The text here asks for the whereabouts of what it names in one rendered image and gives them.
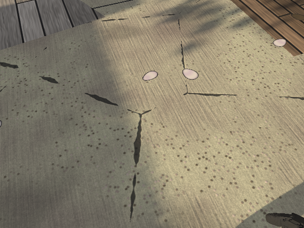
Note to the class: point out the robot right hand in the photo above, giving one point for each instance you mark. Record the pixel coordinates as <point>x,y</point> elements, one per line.
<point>285,220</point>

